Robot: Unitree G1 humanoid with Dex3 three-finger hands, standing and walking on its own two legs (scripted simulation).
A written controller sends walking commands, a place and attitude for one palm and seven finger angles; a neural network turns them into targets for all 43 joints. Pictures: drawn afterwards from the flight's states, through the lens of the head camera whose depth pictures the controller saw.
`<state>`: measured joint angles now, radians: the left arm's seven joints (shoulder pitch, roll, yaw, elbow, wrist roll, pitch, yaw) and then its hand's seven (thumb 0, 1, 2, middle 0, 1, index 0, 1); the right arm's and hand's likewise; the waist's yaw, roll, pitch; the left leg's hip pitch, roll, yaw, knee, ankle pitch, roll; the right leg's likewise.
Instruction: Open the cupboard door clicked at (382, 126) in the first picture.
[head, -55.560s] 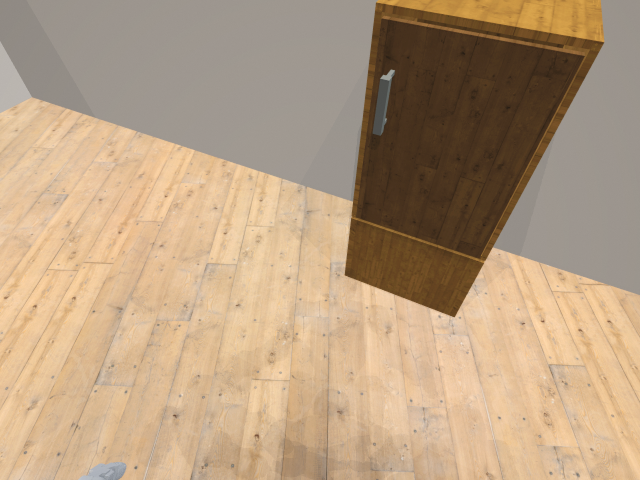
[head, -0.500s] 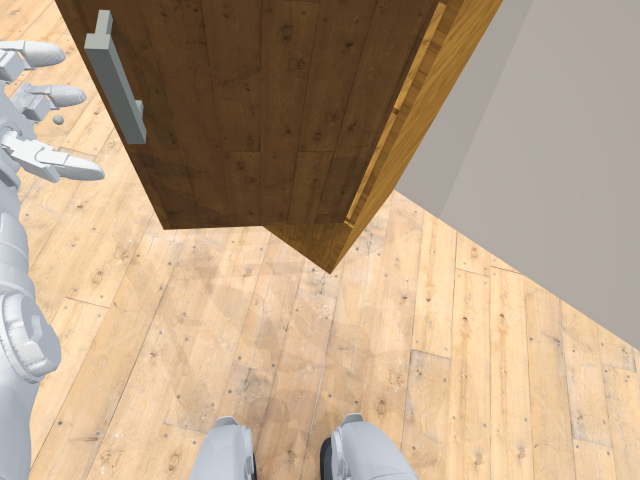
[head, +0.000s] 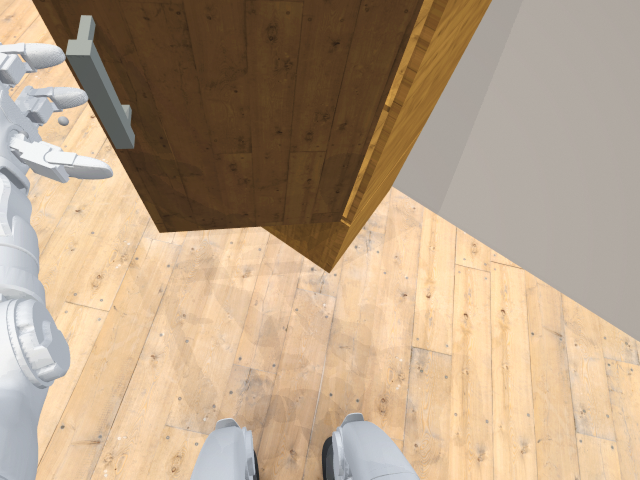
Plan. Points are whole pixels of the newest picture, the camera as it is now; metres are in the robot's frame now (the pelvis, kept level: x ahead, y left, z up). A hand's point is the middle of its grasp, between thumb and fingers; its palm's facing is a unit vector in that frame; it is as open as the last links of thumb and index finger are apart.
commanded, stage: slide the fingers in behind the handle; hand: left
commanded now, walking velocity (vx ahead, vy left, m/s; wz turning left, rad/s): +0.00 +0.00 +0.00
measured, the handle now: (107, 88) +0.56 +0.21 +0.08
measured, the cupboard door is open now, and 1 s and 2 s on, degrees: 42 42 40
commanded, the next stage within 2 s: close the thumb around the handle in 1.28 s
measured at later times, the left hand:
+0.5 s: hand (113, 124) +0.51 +0.20 +0.08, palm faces +0.05 -1.00 +0.00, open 14.0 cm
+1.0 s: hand (130, 121) +0.51 +0.18 +0.08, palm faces +0.06 -1.00 +0.00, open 13.9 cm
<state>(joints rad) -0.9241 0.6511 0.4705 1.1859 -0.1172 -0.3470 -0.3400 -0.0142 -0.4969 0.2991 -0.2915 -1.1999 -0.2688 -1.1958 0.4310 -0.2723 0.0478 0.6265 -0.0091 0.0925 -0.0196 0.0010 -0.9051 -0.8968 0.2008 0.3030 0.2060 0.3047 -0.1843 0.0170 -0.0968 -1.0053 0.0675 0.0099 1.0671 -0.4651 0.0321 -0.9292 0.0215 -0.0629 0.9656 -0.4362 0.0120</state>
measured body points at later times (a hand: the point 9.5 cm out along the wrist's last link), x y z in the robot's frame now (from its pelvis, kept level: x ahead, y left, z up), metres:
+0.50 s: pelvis +0.00 -0.01 +0.00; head +0.13 +0.01 +0.43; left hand +0.50 +0.25 +0.09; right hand +0.02 -0.27 -0.11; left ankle +0.01 +0.09 -0.67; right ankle +0.01 -0.14 -0.67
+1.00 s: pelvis -0.01 -0.02 +0.00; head +0.13 +0.01 +0.43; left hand +0.50 +0.24 +0.08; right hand -0.01 -0.28 -0.11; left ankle +0.01 +0.09 -0.67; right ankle +0.01 -0.14 -0.67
